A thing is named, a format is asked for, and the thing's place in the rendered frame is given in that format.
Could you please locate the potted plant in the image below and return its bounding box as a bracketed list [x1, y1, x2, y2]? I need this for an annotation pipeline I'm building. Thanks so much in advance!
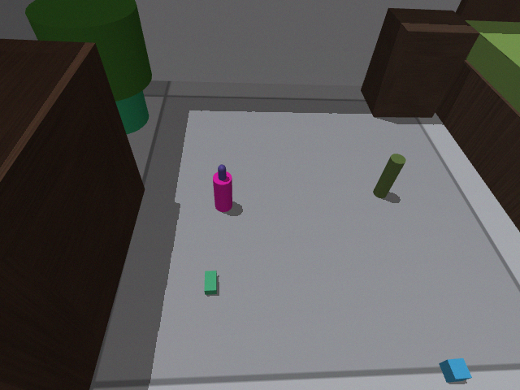
[25, 0, 152, 134]

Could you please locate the bed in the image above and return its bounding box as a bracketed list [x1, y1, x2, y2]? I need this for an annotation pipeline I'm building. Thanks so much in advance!
[435, 0, 520, 231]

